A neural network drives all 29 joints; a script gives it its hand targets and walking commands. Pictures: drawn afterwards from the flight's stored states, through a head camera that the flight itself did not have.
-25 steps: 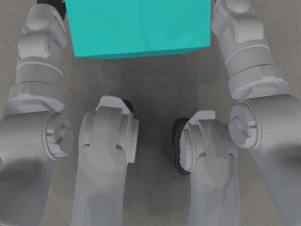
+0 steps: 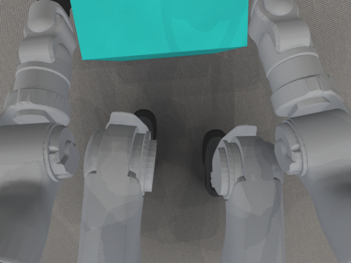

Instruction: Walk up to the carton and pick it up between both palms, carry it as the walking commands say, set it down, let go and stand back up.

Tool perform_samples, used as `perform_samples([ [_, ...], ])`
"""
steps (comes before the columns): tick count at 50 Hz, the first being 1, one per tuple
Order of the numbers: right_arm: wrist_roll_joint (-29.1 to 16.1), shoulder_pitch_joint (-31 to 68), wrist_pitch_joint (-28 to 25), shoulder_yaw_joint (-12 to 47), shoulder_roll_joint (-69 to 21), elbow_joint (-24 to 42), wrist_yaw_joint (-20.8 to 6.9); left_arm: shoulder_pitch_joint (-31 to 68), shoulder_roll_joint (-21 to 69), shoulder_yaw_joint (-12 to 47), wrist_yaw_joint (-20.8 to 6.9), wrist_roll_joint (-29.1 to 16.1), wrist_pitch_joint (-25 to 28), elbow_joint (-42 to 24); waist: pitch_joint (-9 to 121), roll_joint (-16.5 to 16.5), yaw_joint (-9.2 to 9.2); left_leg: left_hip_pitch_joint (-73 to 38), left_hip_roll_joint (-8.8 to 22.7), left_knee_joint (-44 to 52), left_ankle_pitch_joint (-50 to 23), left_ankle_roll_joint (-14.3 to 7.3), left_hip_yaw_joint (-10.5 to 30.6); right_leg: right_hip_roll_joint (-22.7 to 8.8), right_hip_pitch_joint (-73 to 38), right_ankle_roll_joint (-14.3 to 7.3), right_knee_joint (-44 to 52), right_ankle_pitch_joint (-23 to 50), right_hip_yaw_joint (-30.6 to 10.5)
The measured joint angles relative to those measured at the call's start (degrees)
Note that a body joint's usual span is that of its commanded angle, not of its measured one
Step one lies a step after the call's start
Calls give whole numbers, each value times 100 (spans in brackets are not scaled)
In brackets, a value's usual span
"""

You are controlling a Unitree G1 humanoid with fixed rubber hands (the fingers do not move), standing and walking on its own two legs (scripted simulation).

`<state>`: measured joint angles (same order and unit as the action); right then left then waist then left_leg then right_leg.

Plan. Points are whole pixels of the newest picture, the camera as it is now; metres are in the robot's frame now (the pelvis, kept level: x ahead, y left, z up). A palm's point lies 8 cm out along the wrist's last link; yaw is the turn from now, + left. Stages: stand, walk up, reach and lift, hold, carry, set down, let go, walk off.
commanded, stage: set down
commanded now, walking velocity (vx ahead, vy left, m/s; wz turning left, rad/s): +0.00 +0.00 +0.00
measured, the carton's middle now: out of the picture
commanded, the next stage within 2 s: let go in 1.66 s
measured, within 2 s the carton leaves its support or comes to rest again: neither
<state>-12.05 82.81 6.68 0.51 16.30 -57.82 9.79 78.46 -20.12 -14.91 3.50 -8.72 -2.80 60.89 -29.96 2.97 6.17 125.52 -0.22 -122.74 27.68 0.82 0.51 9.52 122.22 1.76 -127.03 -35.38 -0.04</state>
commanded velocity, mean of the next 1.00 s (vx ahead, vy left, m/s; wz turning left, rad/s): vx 0.00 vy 0.00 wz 0.00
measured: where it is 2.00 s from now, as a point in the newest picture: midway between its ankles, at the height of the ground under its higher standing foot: (178, 165)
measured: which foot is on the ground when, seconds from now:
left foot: down 0.00-1.00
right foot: down 0.00-1.00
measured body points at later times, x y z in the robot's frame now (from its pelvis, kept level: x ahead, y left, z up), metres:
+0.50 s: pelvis +0.00 +0.01 +0.02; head +0.37 +0.06 +0.26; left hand +0.50 +0.30 -0.15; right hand +0.57 -0.08 -0.15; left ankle +0.14 +0.12 -0.34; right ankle +0.11 -0.10 -0.34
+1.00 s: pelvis -0.01 +0.01 +0.14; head +0.36 +0.07 +0.38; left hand +0.50 +0.31 +0.00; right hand +0.58 -0.08 +0.00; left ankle +0.14 +0.12 -0.34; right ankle +0.11 -0.10 -0.34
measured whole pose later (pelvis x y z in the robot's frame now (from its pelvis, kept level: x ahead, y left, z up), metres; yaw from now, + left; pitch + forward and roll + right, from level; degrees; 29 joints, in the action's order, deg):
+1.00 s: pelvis -0.01 +0.01 +0.14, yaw +2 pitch +29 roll -4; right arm -9.3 76.5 22.1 -8.4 22.3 -36.3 8.0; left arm 71.7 -24.9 -10.9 4.9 -13.4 -21.3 33.1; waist -30.0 -0.1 6.7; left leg 102.5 -3.0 -96.6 22.7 -0.5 3.0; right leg 5.0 97.0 1.3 -98.8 -30.8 0.9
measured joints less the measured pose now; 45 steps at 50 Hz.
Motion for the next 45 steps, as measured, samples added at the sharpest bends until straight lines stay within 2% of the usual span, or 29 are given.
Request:
perform_samples([
  [15,61,-129,146,-72,331,431,-101,-118,-331,101,-26,-343,-112,-313,-4,-253,33,93,10,30,-55,-193,-108,-214,-13,43,44,-42,-12],
  [21,40,-395,411,-194,469,1071,-73,-413,-298,315,46,-550,-401,-1155,-20,-268,52,-52,-95,149,-64,-180,-34,-329,-242,7,188,-100,65],
  [24,78,-528,618,-340,484,1421,-15,-576,-303,418,107,-586,-663,-1620,-20,-243,58,-249,-143,295,-62,-163,29,-370,-474,-18,366,-112,115],
  [30,84,-598,918,-527,540,1625,-3,-734,-345,505,175,-564,-1059,-2118,-9,-203,92,-795,-190,732,-65,-131,133,-401,-1042,-57,868,-70,172],
  [37,153,-397,1027,-669,572,1493,-78,-630,-444,414,134,-492,-1256,-2157,1,-216,98,-1336,-217,1340,-183,-121,176,-418,-1567,-67,1504,89,154],
  [45,295,-524,1318,-807,528,1957,-128,-653,-494,378,113,-491,-1600,-2553,-8,-272,51,-1884,-266,2088,-381,-133,211,-450,-2106,-45,2270,312,112],
])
